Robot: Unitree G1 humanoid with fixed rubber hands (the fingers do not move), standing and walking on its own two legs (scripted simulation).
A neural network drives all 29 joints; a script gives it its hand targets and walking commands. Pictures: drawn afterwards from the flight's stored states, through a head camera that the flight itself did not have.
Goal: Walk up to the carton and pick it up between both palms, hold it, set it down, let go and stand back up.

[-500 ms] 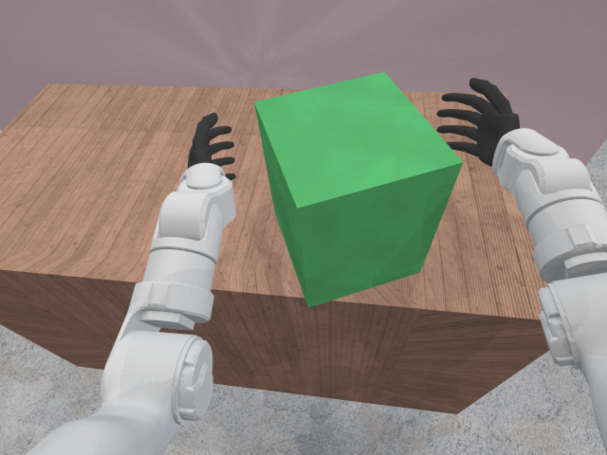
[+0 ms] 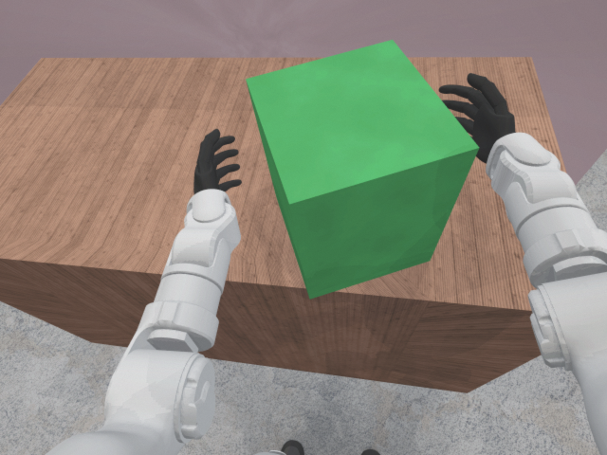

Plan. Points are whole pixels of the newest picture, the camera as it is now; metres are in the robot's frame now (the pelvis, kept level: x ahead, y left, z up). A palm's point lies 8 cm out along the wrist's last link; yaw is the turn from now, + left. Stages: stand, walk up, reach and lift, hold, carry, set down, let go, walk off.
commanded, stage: reach and lift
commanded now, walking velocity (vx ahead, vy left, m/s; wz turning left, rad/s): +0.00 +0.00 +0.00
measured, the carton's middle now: (347, 179) +0.47 +0.02 +0.05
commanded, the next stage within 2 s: none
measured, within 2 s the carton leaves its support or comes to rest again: neither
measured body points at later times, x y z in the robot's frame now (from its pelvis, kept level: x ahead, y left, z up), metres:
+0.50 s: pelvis +0.00 -0.01 +0.00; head +0.07 -0.04 +0.44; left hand +0.41 +0.16 +0.09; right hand +0.50 -0.13 +0.11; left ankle +0.01 +0.14 -0.73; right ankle +0.02 -0.09 -0.73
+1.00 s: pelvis +0.00 -0.01 +0.00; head +0.07 -0.04 +0.44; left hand +0.41 +0.16 +0.09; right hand +0.50 -0.14 +0.10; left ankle +0.01 +0.14 -0.73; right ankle +0.02 -0.09 -0.73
